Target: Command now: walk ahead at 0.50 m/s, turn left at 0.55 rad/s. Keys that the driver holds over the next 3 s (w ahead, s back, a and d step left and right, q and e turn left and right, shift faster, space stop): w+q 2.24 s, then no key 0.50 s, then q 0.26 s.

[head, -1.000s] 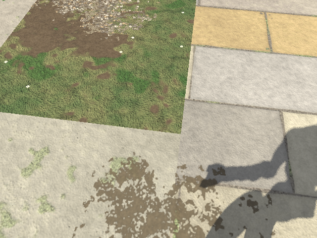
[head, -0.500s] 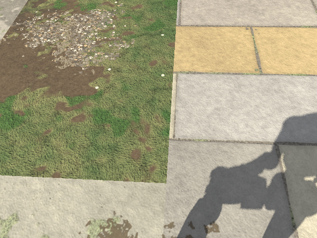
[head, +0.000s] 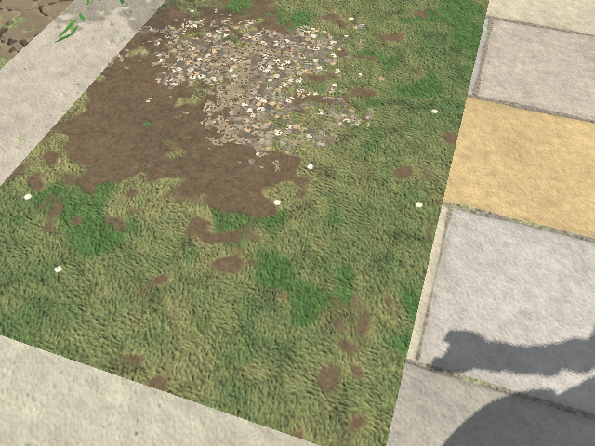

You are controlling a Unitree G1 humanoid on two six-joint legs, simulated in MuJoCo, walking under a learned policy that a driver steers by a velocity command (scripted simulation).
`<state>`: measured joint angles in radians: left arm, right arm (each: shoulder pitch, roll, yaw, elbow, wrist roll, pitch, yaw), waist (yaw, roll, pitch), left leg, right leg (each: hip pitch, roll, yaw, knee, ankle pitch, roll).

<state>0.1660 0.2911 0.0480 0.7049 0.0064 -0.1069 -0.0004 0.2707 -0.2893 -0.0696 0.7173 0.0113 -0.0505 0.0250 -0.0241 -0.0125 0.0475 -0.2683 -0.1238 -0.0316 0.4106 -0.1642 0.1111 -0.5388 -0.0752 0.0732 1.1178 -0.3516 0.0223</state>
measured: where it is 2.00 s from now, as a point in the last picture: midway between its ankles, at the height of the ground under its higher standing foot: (109, 270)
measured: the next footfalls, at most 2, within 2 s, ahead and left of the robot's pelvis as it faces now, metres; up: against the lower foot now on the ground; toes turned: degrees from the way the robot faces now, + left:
right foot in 0.26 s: +0.34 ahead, -0.15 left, +0.00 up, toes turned +13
left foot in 0.78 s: +0.52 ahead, +0.19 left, +0.00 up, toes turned +31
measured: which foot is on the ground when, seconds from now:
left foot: down 0.00-0.28, up 0.30-0.76, down 0.78-1.00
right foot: up 0.00-0.24, down 0.26-0.80, up 0.82-1.00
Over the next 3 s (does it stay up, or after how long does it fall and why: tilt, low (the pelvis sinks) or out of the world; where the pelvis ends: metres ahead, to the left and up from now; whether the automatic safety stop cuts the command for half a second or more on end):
stays up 0.97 0.78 -0.01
